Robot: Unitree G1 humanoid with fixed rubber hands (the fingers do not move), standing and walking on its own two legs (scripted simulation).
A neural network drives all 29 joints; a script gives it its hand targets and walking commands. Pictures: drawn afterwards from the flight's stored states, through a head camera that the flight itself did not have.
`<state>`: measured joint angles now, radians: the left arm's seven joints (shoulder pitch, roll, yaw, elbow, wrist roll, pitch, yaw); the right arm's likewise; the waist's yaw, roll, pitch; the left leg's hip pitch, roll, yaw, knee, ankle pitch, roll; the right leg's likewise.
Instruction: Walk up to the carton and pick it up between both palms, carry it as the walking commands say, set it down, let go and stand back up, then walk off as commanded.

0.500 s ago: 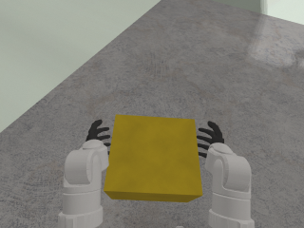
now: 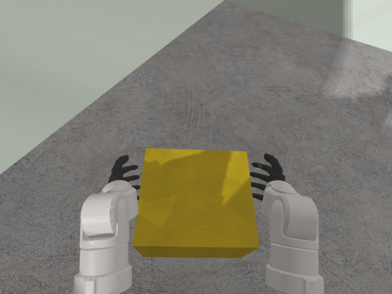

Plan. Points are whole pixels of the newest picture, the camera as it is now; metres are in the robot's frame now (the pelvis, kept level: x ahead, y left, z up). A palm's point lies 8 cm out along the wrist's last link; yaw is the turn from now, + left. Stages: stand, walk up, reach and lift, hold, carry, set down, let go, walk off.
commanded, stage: carry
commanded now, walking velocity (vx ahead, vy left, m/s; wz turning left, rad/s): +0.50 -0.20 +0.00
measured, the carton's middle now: (194, 204) +0.31 +0.01 -0.03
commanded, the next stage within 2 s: none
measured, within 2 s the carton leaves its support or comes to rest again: neither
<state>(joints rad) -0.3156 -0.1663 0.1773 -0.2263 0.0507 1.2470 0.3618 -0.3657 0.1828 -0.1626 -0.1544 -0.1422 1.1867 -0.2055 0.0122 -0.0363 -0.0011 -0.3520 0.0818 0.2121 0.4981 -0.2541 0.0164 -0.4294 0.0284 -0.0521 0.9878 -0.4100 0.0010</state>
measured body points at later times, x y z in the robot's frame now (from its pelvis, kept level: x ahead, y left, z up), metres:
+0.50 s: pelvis +0.28 -0.12 +0.00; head +0.34 -0.11 +0.44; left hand +0.58 +0.04 +0.04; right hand +0.60 -0.25 +0.05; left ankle +0.35 -0.03 -0.73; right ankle +0.19 -0.17 -0.74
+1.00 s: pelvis +0.55 -0.24 +0.01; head +0.60 -0.23 +0.45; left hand +0.85 -0.08 +0.05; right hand +0.87 -0.38 +0.06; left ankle +0.52 -0.12 -0.69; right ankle +0.51 -0.31 -0.74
